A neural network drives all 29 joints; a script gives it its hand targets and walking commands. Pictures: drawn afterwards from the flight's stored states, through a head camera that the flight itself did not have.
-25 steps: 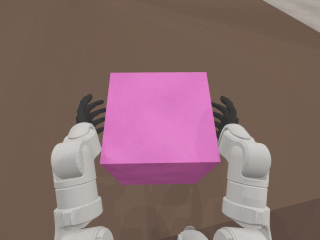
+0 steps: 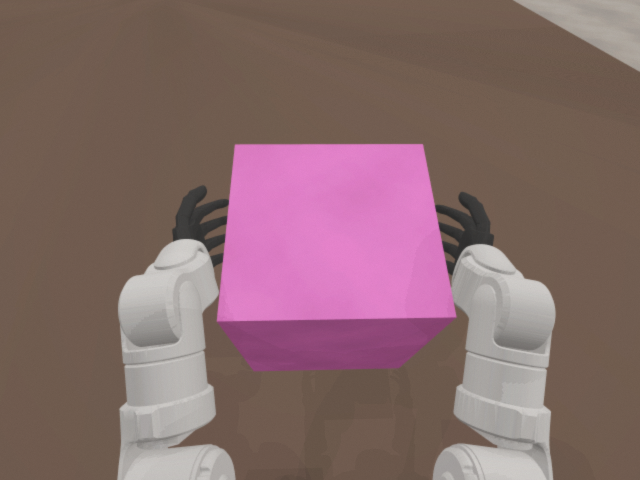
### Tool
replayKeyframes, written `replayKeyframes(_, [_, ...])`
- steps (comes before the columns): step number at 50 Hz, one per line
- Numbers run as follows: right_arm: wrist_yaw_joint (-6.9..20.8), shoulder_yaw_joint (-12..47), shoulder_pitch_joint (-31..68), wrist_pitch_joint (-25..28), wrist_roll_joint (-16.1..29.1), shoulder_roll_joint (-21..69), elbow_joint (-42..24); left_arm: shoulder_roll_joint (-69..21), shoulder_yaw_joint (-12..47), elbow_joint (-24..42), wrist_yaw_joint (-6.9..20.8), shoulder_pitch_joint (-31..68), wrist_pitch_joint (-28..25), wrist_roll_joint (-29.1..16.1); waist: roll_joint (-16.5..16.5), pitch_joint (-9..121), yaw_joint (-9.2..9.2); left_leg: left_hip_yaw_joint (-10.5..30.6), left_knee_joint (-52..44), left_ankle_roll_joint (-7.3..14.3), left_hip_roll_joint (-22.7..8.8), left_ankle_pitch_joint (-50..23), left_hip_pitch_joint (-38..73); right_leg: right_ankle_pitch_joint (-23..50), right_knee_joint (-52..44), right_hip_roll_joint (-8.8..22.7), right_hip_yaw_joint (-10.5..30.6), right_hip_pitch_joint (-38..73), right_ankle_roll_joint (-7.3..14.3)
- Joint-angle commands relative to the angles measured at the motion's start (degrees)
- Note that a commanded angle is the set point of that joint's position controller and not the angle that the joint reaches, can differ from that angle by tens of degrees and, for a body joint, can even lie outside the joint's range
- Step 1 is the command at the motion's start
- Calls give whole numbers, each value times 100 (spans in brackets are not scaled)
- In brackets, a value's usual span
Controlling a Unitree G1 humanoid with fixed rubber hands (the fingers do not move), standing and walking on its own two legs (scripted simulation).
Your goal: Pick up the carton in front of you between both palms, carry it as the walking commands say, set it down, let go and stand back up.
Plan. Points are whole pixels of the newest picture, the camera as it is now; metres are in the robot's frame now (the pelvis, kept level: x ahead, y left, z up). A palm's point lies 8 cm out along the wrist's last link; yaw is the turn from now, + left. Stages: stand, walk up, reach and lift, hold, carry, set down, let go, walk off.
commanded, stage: carry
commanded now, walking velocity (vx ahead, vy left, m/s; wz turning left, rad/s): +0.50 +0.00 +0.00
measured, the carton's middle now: (328, 271) +0.36 +0.00 +0.09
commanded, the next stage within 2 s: none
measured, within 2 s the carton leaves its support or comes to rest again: neither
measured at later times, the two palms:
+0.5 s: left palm (235, 135) +0.65 +0.16 +0.11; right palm (409, 139) +0.65 -0.14 +0.11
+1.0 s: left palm (241, 76) +0.91 +0.19 +0.10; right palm (375, 78) +0.91 -0.11 +0.11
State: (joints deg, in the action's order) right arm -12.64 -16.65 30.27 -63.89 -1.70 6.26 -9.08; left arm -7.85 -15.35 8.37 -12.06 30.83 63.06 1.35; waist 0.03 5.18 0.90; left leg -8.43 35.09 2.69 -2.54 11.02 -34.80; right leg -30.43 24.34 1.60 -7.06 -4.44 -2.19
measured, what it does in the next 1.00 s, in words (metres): walks ahead: left foot, then right foot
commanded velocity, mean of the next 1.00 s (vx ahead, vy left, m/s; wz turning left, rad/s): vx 0.40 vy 0.00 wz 0.00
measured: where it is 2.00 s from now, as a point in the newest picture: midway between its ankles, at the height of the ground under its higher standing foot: (314, 317)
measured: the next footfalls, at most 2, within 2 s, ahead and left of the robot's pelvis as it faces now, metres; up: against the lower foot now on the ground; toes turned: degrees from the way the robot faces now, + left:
left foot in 0.02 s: +0.19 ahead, +0.10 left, +0.01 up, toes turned +8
right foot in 0.50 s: +0.51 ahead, -0.08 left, +0.01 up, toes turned -8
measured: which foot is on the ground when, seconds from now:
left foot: up 0.00-0.00, down 0.02-0.52, up 0.54-0.96, down 0.98-1.00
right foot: down 0.00-0.04, up 0.06-0.48, down 0.50-1.00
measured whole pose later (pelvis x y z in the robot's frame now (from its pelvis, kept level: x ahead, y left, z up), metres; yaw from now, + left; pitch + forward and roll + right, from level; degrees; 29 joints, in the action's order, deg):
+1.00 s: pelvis +0.69 +0.03 +0.00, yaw +1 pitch +2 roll +1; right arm -9.4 -1.6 -3.5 -67.6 -0.6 7.6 -31.4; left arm -7.4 -3.4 31.1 -8.9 -3.0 66.7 -0.1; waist -1.8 8.2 0.5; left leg -13.7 27.9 4.8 -1.7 1.4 -27.7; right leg -28.7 30.3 4.2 -8.0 3.6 -2.1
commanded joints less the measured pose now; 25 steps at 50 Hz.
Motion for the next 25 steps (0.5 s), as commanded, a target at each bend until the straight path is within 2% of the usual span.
replayKeyframes(1, [49,3112,2891,-10,876,3585,83,-3392,3023,73,-34,2814,68,-690,-242,2325,-623,-358,-476,65,403,320,3490,4570,2362,644,-189,-428,435])
replayKeyframes(2, [54,3139,2923,4,896,3618,77,-3457,2951,66,-36,2803,87,-630,978,2530,-574,2394,-1010,544,-1019,1775,4444,2732,3806,161,-17,-2130,202])
replayKeyframes(3, [63,3146,3034,13,907,3727,160,-3507,2906,73,-36,2933,100,-610,1852,2250,-421,4509,-1801,1055,-1780,743,4827,288,4919,-639,402,-3616,186])
replayKeyframes(4, [95,3214,3197,13,957,3861,116,-3618,2880,-36,-50,3112,91,-587,1313,2223,-368,4095,-1562,1244,-1863,-34,4796,259,5610,-300,848,-3909,395])
replayKeyframes(5, [152,3341,3297,54,1022,4103,68,-3793,2844,-125,-31,3041,83,-527,679,2131,-433,3539,-1328,1237,-1743,-702,4431,462,5712,-118,842,-4006,469])
replayKeyframes(6, [220,3466,3466,116,1071,4306,-22,-4014,2867,-205,11,3032,44,-508,188,2021,-416,3020,-1301,1060,-1644,-898,4086,749,5378,106,922,-3974,471])
replayKeyframes(8, [318,3656,3617,263,1140,4641,-110,-4337,3012,-296,102,2994,-78,-492,398,1990,-296,2345,-1531,806,-1450,-809,3694,1070,4676,289,862,-3711,388])
replayKeyframes(10, [370,3707,3492,409,1087,4756,-104,-4498,3173,-305,143,2932,-221,-455,635,1993,-321,1985,-1683,791,-1386,-1004,3695,1299,4209,255,664,-3675,304])
replayKeyframes(12, [382,3728,3222,525,1019,4727,-71,-4551,3281,-289,148,2800,-343,-429,657,1921,-369,1643,-1822,824,-1322,-1260,3901,1562,3577,282,509,-3868,217])
replayKeyframes(15, [353,3689,2760,658,861,4554,5,-4511,3415,-272,147,2557,-470,-460,716,1692,-378,1080,-1830,703,-1050,-2000,4136,2060,2336,233,232,-3820,168])
replayKeyframes(20, [291,3663,1950,681,642,4346,-114,-4436,3626,-57,217,2015,-509,-649,829,1296,-354,531,-1828,468,-858,-3128,4344,2908,608,-35,-293,-3078,320])
replayKeyframes(22, [290,3738,1572,623,619,4353,-281,-4404,3690,106,251,1702,-460,-718,952,1370,-266,326,-1407,283,-877,-4360,4495,3064,144,-183,-470,-2385,419])
replayKeyframes(23, [303,3782,1361,573,643,4392,-369,-4376,3707,189,261,1464,-428,-731,941,1558,-151,118,-880,140,-824,-4774,4448,3024,-116,-345,-674,-1717,447])
replayKeyframes(24, [315,3836,1089,519,664,4399,-457,-4383,3731,304,277,1249,-391,-735,730,1893,-53,-116,-61,-52,-703,-4473,3929,2954,-268,-367,-757,-514,481])
replayKeyframes(25, [326,3902,997,462,693,4378,-611,-4357,3717,396,296,880,-344,-719,290,2315,90,-78,1054,-175,-610,-2807,2857,2393,-197,398,181,861,580])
